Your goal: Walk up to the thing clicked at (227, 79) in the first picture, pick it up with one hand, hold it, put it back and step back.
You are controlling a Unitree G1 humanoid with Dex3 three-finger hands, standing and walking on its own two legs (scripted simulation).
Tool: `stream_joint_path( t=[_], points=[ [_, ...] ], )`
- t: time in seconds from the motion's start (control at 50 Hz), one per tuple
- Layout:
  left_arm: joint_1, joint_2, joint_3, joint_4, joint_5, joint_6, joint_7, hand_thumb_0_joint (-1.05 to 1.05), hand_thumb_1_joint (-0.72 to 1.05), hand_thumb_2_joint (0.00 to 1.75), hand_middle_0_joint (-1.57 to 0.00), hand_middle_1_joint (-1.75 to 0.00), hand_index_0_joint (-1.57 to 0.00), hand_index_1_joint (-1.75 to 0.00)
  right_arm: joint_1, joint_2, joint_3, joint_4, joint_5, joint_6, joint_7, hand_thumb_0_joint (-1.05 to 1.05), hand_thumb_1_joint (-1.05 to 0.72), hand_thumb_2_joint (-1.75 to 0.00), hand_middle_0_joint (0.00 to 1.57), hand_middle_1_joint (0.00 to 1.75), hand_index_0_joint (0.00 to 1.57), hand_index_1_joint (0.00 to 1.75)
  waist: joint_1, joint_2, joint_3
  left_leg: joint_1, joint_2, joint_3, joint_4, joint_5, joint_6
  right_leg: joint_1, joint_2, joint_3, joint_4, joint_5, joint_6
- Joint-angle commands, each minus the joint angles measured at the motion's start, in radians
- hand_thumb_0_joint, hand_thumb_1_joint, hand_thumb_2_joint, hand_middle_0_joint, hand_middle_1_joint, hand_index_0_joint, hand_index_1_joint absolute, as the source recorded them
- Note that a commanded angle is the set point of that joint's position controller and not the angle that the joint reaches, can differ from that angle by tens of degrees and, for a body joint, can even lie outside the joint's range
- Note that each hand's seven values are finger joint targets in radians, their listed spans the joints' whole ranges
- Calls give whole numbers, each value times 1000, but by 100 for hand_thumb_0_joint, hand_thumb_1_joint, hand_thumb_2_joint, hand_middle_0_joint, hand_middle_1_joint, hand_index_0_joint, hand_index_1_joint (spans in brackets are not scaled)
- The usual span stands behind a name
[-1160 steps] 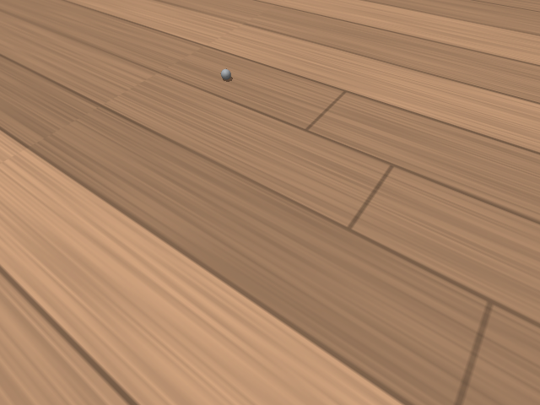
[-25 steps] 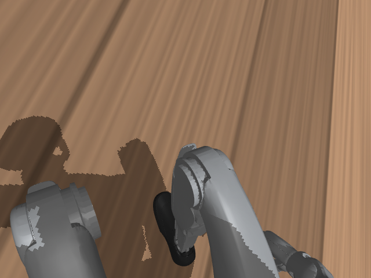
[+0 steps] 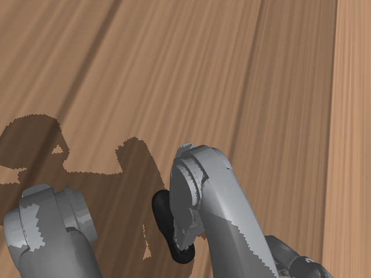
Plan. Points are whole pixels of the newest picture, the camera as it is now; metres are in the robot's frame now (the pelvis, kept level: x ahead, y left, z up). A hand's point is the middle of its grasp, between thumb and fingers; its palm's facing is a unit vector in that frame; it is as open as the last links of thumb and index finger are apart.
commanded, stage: settle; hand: left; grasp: from above
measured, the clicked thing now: out of the picture +0.40 +0.40 -0.26
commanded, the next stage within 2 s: lift in 0.92 s
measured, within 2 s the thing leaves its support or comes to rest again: leaves its support in 0.28 s
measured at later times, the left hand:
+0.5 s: hand out of the picture +0.39 +0.40 -0.18, palm faces -0.39 -0.15 -0.91, open 8.9 cm
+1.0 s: hand out of the picture +0.39 +0.40 -0.11, palm faces -0.43 -0.12 -0.89, open 8.9 cm
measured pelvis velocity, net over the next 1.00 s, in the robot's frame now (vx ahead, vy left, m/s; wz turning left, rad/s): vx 0.00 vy -0.01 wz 0.09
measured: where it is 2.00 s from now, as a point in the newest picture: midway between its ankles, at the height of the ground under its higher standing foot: (135, 263)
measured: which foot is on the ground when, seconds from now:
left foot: down 0.00-1.00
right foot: down 0.00-1.00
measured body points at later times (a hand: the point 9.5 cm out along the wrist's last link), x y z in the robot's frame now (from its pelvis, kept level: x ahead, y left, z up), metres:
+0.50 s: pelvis +0.00 +0.00 +0.01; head +0.23 +0.14 +0.38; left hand +0.41 +0.41 -0.13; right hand +0.12 -0.26 -0.06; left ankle +0.06 +0.12 -0.26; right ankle +0.12 -0.12 -0.26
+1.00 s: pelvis +0.00 -0.01 +0.04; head +0.22 +0.10 +0.41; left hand +0.41 +0.40 -0.06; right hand +0.10 -0.27 -0.06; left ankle +0.06 +0.12 -0.26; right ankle +0.12 -0.12 -0.26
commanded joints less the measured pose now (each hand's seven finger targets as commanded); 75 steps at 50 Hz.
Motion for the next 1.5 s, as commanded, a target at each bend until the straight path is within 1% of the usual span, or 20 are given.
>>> stream_joint_path(
  t=[0.0,0.12,0.16,0.2,0.22,0.24,0.26,0.28,0.34,0.44,0.5,0.54,0.6,0.68,0.88,0.98,1.0,1.22,1.38,1.48],
  points=[
    [-180,274,13,-94,-13,-2,31,0,54,77,-86,-87,-91,-82,146,-329,-93,-12,-5,-3,-12,0,-90,-90,20,30,20,30,-23,525,-594,471,30,85,-300,207,-6,291,34,-99,-167,206,-69],
    [-175,306,60,-194,-21,4,17,0,55,78,-87,-86,-91,-81,147,-330,-122,-7,7,9,-19,0,-90,-90,20,30,20,30,16,595,-686,523,29,91,-311,265,-15,304,31,-92,-160,242,-77],
    [-184,292,55,-231,-13,7,9,0,56,77,-87,-85,-92,-81,158,-327,-131,-10,5,10,-15,0,-90,-90,20,30,20,30,3,604,-681,526,28,102,-298,279,-13,302,32,-88,-161,257,-75],
    [-181,323,92,-285,-18,9,9,0,58,79,-89,-84,-93,-80,159,-322,-146,-3,14,14,-16,0,-90,-90,20,30,20,30,29,637,-722,554,29,99,-312,282,-19,292,27,-83,-154,250,-81],
    [-219,282,66,-366,-26,3,4,0,57,79,-89,-83,-93,-79,146,-313,-150,-14,19,13,-14,0,-90,-90,20,30,20,30,38,667,-752,576,26,101,-325,294,-23,285,24,-82,-152,258,-83],
    [-161,310,99,-309,-15,18,3,0,56,78,-88,-83,-92,-80,159,-318,-163,0,19,14,-13,0,-90,-90,20,30,20,30,36,659,-745,589,29,104,-314,294,-22,283,26,-78,-155,256,-83],
    [-203,252,50,-372,-18,19,-10,0,58,76,-89,-82,-93,-78,166,-311,-163,-9,21,16,-7,0,-90,-90,20,30,20,30,28,669,-743,574,24,115,-316,307,-21,276,25,-75,-160,266,-82],
    [-171,298,113,-340,-28,30,-7,0,56,75,-88,-81,-92,-77,176,-312,-178,10,25,18,-7,0,-90,-90,20,30,20,30,36,638,-738,556,24,112,-317,283,-17,279,23,-76,-161,255,-82],
    [-178,220,67,-454,-46,44,-45,0,60,78,-92,-80,-95,-77,168,-291,-205,10,51,29,-9,0,-89,-90,20,30,20,30,84,714,-809,614,19,122,-357,294,-25,249,16,-59,-172,247,-91],
    [-156,130,22,-437,-62,87,-120,0,61,77,-91,-81,-95,-77,193,-274,-243,7,88,52,-5,0,-89,-90,20,30,20,30,81,615,-774,547,8,130,-384,249,-7,228,8,-42,-208,218,-90],
    [-185,124,10,-479,-78,95,-175,0,63,76,-94,-81,-98,-77,204,-272,-256,-17,112,65,-10,0,-90,-90,20,30,20,30,83,543,-782,519,2,141,-384,232,8,258,4,-24,-240,213,-87],
    [-203,58,-32,-500,-99,94,-209,0,64,75,-95,-82,-100,-78,230,-250,-258,14,123,78,-10,0,-90,-90,20,30,20,30,78,538,-771,514,-3,144,-402,222,9,256,0,-20,-250,204,-85],
    [-191,84,-10,-520,-111,83,-238,0,65,75,-95,-83,-100,-78,233,-248,-265,6,141,98,-19,0,-90,-90,20,30,20,30,102,529,-807,546,-6,138,-418,240,7,265,-6,-16,-251,210,-84],
    [-223,78,-12,-567,-109,57,-268,0,69,81,-101,-83,-104,-79,242,-229,-267,-5,151,126,-31,0,-90,-90,20,30,20,30,99,483,-817,519,-10,162,-411,225,15,299,-3,2,-283,201,-88],
    [-237,129,42,-629,-97,17,-279,0,71,87,-103,-84,-106,-81,251,-215,-276,-11,157,170,-70,0,-90,-90,20,30,20,30,132,488,-885,553,-15,181,-440,219,18,320,-6,17,-311,180,-93],
    [-235,114,29,-617,-95,34,-290,0,75,84,-111,-82,-113,-79,269,-212,-286,-7,161,175,-83,0,-94,-91,20,30,20,30,128,488,-884,564,-16,180,-465,211,19,316,-10,16,-322,177,-92],
    [-229,108,22,-614,-95,40,-297,0,67,85,-103,-81,-105,-78,270,-209,-287,-7,163,177,-85,0,-89,-89,20,30,20,30,133,491,-894,572,-15,184,-466,219,20,326,-10,21,-327,184,-93],
    [-147,70,31,-784,-174,120,-400,0,66,84,-102,-79,-104,-77,288,-199,-350,-33,215,197,-106,0,-92,-90,20,30,20,30,187,543,-969,702,-15,168,-612,212,13,335,-27,42,-375,179,-98],
    [-82,6,2,-948,-239,122,-454,0,66,87,-102,-82,-104,-80,294,-172,-375,-65,238,210,-125,0,-92,-91,20,30,20,30,193,463,-1008,759,-15,194,-662,241,26,449,-27,77,-492,195,-93],
    [-3,-22,-2,-1004,-264,132,-476,0,64,88,-99,-86,-101,-83,279,-162,-378,-92,258,215,-143,0,-91,-90,20,30,20,30,210,433,-974,779,-13,187,-762,161,29,512,-24,87,-567,148,-91]
  ],
)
